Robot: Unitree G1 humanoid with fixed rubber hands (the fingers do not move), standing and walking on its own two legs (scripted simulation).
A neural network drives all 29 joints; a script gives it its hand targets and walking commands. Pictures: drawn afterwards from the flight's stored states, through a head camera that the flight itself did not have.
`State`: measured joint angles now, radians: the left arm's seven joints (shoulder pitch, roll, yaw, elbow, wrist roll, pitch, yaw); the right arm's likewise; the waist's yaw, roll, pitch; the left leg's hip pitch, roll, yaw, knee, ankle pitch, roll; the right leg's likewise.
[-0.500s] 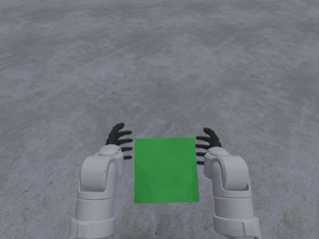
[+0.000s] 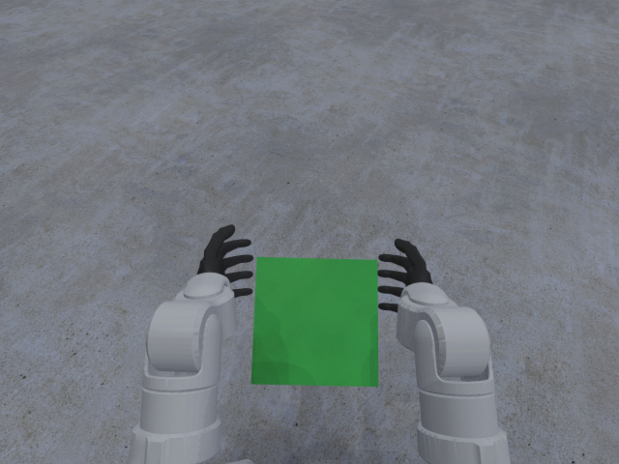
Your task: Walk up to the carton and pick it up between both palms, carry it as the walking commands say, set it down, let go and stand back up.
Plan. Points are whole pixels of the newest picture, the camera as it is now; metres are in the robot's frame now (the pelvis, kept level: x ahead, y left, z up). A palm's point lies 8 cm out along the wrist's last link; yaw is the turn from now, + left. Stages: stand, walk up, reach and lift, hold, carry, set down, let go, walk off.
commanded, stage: carry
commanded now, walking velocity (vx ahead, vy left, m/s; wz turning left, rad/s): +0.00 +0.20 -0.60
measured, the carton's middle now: (313, 316) +0.32 +0.01 -0.01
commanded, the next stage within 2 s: none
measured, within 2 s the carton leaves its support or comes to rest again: neither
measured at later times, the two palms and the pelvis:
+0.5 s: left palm (262, 244) +0.36 +0.08 +0.09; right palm (446, 288) +0.31 -0.15 +0.09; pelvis +0.03 +0.03 +0.00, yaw -13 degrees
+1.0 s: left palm (315, 240) +0.37 +0.01 +0.09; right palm (492, 348) +0.23 -0.18 +0.09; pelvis +0.05 +0.08 +0.00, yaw -35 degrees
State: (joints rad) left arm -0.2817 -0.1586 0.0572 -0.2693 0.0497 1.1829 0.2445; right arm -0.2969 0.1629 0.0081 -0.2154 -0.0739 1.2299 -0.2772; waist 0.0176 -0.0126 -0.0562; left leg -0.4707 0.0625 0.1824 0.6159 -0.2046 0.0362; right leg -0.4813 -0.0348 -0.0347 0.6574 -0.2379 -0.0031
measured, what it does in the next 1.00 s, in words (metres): lifts its right foot, turning right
